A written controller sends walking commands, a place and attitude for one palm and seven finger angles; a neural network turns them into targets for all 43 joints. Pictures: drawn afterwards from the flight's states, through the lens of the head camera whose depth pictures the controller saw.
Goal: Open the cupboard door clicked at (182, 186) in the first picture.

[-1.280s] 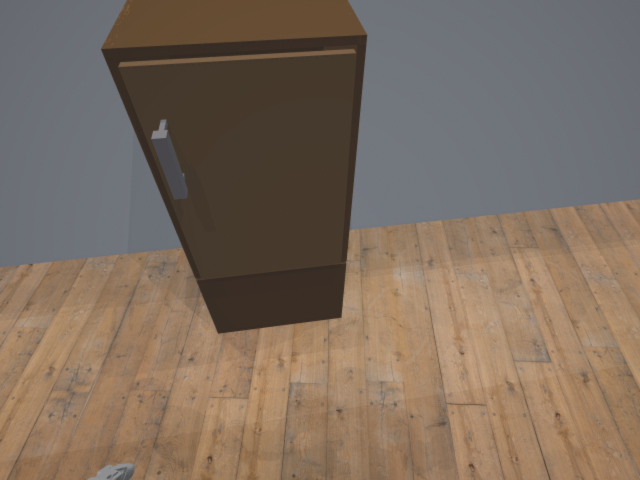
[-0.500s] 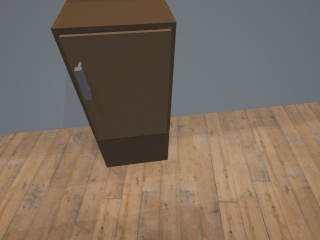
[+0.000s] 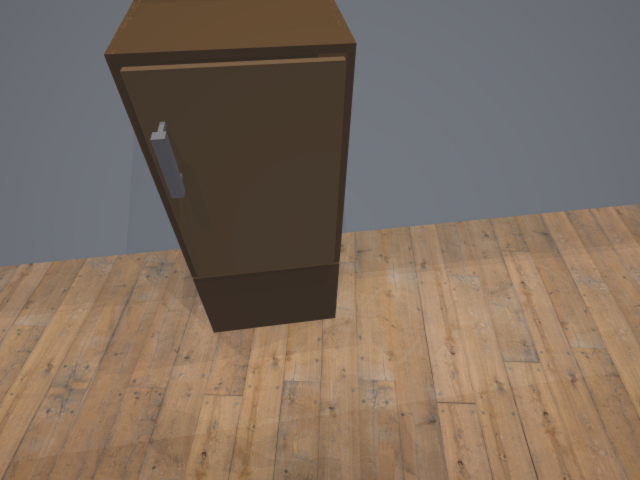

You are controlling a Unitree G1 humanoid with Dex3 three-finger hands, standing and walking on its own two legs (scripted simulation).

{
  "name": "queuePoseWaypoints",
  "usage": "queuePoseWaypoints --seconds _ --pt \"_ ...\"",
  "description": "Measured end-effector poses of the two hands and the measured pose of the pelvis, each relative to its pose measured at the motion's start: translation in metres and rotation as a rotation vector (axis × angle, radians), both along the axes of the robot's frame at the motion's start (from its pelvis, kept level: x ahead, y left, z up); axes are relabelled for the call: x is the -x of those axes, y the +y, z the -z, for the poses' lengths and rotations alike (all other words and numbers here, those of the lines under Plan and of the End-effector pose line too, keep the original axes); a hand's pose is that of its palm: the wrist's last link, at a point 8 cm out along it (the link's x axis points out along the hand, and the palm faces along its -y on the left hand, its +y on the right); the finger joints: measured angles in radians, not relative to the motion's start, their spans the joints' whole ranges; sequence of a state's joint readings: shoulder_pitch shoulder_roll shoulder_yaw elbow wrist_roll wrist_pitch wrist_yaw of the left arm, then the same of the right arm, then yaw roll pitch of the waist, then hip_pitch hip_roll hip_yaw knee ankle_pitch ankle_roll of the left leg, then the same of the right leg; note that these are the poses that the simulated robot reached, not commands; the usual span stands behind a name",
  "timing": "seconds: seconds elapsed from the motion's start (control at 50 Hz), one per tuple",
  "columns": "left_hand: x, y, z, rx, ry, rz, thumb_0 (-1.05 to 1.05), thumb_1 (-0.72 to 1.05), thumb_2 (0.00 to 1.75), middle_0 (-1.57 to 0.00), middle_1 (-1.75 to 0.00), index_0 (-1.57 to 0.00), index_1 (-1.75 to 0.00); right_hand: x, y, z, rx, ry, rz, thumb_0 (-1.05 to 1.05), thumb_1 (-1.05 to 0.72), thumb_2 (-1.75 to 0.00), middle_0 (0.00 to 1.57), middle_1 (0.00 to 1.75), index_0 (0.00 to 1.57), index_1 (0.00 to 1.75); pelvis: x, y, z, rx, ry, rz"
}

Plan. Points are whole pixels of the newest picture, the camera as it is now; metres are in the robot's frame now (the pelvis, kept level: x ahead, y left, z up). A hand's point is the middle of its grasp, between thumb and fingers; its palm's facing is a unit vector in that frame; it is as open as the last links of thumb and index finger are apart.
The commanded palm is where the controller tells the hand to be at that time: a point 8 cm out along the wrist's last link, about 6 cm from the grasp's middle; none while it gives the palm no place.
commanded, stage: look at it before walking up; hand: left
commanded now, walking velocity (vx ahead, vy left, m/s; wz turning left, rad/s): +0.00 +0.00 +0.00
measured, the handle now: (170, 160) +0.67 +0.34 +0.00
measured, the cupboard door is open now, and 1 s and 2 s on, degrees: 0 0 0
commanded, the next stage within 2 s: turn to face it in 0.16 s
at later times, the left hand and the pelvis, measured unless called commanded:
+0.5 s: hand out of the picture +0.08 +0.24 -0.16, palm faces +0.02 -0.95 -0.32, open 7.4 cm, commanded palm none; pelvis +0.01 +0.00 +0.00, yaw +2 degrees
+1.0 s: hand out of the picture -0.02 +0.21 -0.19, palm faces +0.16 -0.96 -0.23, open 7.4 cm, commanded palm none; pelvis -0.01 +0.01 -0.02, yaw +7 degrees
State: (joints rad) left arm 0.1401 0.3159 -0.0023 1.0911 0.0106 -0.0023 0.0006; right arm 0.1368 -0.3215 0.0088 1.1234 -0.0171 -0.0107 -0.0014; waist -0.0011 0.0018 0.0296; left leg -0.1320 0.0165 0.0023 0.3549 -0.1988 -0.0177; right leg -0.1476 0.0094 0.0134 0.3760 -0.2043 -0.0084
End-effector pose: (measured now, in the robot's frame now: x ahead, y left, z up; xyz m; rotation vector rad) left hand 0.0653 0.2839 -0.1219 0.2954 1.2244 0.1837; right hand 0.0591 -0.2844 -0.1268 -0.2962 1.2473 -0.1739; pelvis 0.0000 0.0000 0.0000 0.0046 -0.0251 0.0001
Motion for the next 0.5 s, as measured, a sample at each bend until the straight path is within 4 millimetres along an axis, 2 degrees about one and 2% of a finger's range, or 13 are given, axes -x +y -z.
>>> queuePoseWaypoints --seconds 0.38,0.5 --pt "-0.007 0.004 -0.002 -0.008 -0.008 -0.015 0.00 0.90 0.90 -0.20 -0.30 -0.21 -0.30 -0.021 0.001 -0.003 0.005 -0.028 -0.016 0.01 -0.90 -0.90 0.21 0.30 0.20 0.30 -0.008 0.001 0.000 -0.001 -0.001 -0.009" --pt "-0.003 -0.002 0.002 0.000 -0.014 -0.042 0.00 0.90 0.90 -0.20 -0.30 -0.21 -0.30 -0.021 0.011 0.004 -0.015 -0.013 -0.031 0.01 -0.90 -0.90 0.20 0.30 0.20 0.30 -0.006 0.001 0.002 -0.002 0.002 -0.030"
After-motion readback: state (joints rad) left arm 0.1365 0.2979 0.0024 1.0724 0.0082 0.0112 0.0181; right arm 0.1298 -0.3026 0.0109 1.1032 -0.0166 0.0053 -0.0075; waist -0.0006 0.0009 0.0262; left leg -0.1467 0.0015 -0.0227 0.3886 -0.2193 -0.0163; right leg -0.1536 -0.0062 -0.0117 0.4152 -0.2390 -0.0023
